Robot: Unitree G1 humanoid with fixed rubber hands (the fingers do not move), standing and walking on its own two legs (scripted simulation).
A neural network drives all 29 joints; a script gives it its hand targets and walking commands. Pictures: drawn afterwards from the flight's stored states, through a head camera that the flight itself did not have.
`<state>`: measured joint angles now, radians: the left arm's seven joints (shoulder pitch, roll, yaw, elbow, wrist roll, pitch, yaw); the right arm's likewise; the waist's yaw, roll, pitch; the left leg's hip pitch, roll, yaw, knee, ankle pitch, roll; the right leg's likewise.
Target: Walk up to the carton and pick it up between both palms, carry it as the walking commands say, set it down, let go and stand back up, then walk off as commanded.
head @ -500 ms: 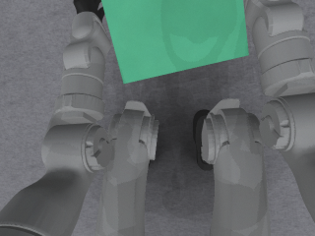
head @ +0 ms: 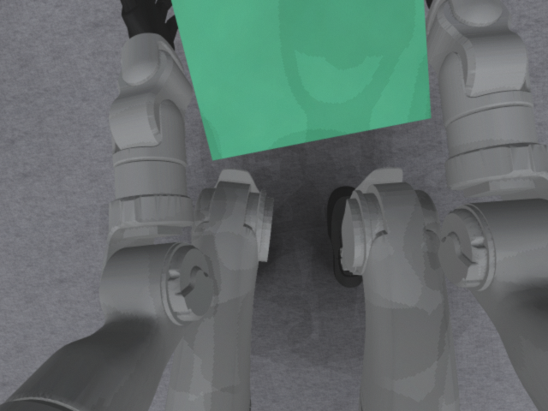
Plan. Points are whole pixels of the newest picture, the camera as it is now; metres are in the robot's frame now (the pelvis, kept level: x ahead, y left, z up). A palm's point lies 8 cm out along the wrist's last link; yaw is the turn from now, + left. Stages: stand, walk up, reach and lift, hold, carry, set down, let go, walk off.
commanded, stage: reach and lift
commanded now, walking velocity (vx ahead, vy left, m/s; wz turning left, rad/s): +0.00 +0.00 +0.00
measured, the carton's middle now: (299, 47) +0.50 +0.00 -0.19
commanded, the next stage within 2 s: none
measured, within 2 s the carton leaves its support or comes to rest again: neither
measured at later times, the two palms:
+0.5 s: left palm (107, 31) +0.49 +0.16 -0.05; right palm out of the picture +0.52 -0.14 -0.05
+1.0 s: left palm (59, 43) +0.46 +0.16 +0.02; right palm out of the picture +0.49 -0.14 +0.02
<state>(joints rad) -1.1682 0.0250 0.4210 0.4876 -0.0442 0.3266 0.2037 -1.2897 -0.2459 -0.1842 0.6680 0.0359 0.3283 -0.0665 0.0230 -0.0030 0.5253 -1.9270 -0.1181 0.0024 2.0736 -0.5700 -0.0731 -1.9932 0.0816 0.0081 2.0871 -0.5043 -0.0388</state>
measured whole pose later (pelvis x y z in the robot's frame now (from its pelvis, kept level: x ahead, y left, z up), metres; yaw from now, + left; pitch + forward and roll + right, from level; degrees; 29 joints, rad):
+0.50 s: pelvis -0.02 +0.00 +0.05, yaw -1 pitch +22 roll +4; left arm -1.16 0.00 0.50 0.42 0.04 0.40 0.13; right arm -1.28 -0.18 -0.24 0.59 -0.02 0.41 -0.09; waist 0.03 -0.02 0.52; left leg -1.76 -0.11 0.00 1.88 -0.51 -0.06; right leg -1.83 0.09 0.03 1.90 -0.45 -0.03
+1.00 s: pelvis -0.02 +0.00 +0.11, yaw -2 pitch +17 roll +3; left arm -1.03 -0.07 0.46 0.34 0.07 0.42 0.15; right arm -1.14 -0.14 -0.27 0.51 -0.06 0.43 -0.03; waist 0.04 -0.02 0.52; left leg -1.53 -0.11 -0.03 1.72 -0.49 -0.05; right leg -1.58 0.09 0.03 1.72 -0.43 -0.03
